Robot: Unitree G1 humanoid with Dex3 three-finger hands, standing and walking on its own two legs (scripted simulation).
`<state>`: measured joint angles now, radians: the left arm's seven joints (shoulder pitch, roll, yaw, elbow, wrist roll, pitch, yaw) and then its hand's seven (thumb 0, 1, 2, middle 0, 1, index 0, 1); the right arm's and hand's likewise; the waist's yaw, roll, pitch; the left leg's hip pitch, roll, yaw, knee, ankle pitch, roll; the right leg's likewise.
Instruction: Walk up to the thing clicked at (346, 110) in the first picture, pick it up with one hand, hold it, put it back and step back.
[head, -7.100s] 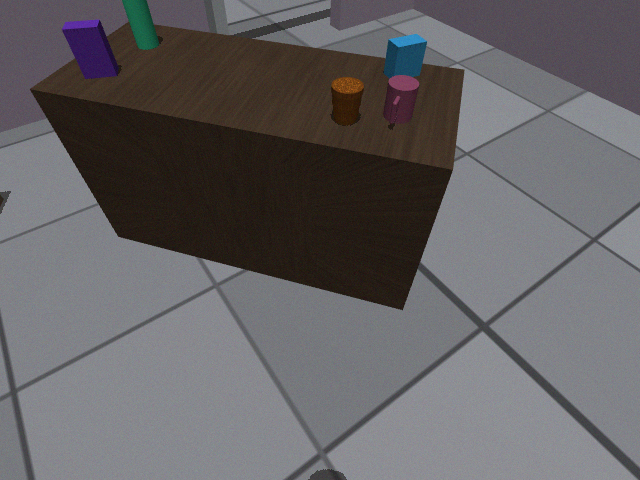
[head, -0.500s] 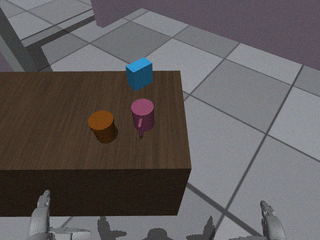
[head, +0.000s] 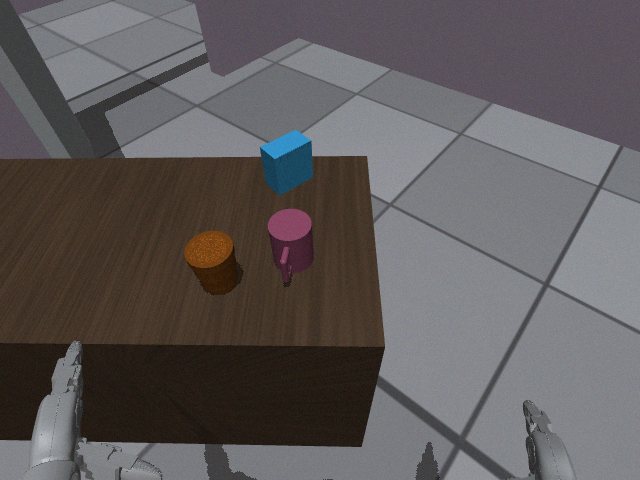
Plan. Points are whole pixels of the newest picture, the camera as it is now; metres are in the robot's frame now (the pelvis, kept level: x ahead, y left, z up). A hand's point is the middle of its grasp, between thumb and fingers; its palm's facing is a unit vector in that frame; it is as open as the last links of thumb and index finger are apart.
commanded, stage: rise first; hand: left
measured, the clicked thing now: (215, 265) +0.46 +0.21 -0.07
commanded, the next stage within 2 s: go down in 0.54 s
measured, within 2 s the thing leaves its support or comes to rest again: neither
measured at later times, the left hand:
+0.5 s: hand (99, 422) +0.17 +0.26 +0.03, palm faces +0.29 -0.88 -0.37, open 17.5 cm
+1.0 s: hand (76, 374) +0.21 +0.29 +0.05, palm faces +0.34 -0.91 -0.24, open 17.6 cm
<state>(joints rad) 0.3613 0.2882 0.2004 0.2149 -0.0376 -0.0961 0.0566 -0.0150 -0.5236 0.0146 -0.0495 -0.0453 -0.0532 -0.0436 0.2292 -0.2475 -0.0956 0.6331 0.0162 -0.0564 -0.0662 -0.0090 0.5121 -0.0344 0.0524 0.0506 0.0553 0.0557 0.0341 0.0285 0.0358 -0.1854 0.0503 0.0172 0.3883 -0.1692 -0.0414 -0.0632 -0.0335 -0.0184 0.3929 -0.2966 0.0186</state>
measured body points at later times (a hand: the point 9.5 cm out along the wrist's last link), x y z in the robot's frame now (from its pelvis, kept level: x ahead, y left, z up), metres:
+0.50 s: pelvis -0.01 +0.00 +0.00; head -0.01 -0.01 +0.45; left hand +0.15 +0.30 +0.05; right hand +0.15 -0.25 -0.09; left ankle +0.02 +0.15 -0.74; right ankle -0.05 -0.13 -0.74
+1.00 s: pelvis -0.01 +0.00 -0.01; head -0.01 +0.00 +0.44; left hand +0.19 +0.34 +0.07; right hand +0.16 -0.26 -0.09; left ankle +0.02 +0.15 -0.74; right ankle -0.05 -0.13 -0.74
